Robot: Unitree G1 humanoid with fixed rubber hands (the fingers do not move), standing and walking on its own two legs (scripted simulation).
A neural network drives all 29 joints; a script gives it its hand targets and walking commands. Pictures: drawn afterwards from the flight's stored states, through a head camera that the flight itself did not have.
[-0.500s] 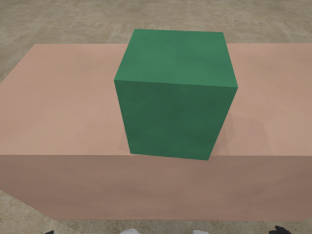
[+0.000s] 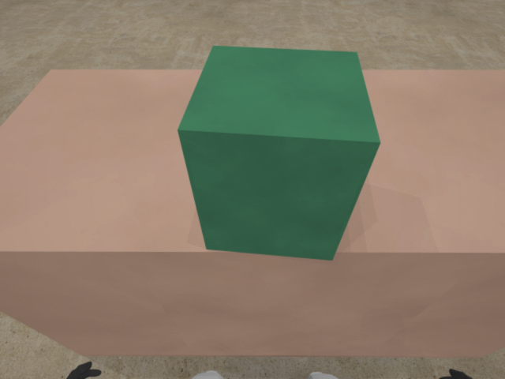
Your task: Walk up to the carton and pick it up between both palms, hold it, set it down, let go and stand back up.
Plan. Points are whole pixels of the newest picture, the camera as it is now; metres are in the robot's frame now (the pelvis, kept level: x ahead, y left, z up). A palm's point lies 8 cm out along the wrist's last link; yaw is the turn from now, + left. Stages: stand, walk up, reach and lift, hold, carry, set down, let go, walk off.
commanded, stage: walk up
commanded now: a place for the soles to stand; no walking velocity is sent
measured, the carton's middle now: (275, 158) +0.42 -0.01 +0.15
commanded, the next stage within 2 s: reach and lift in 0.40 s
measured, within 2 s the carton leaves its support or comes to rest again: neither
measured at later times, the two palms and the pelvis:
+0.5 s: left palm out of the picture +0.12 +0.31 -0.09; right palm out of the picture +0.11 -0.32 -0.08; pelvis +0.00 +0.00 +0.00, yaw +0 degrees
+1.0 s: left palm out of the picture +0.13 +0.28 -0.03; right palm out of the picture +0.12 -0.28 -0.03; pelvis -0.03 -0.02 +0.03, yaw +0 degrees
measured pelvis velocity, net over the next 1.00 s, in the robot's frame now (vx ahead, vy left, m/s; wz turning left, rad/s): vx -0.03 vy -0.02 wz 0.00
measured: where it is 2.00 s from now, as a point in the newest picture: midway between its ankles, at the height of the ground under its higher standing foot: outside the picture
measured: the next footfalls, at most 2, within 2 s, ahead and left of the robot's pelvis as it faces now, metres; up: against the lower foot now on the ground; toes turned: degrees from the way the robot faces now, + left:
none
